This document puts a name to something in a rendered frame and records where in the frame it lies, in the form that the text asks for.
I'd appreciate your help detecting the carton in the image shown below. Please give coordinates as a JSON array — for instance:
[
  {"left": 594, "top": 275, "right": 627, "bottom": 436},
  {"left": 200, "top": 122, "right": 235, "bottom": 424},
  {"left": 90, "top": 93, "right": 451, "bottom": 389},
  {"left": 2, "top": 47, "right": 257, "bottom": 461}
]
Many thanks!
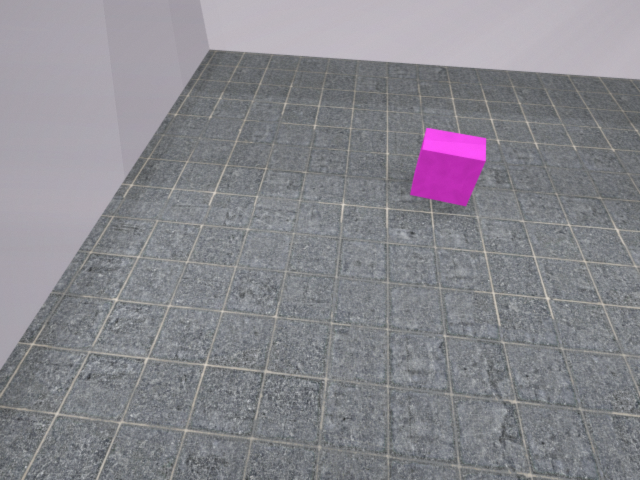
[{"left": 410, "top": 128, "right": 486, "bottom": 206}]

